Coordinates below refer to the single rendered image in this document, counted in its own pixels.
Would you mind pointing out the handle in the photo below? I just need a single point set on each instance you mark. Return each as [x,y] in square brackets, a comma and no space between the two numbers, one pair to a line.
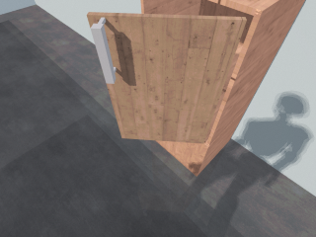
[103,50]

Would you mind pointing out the cupboard door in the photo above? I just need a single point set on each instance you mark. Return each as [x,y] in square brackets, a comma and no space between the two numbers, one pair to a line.
[170,71]

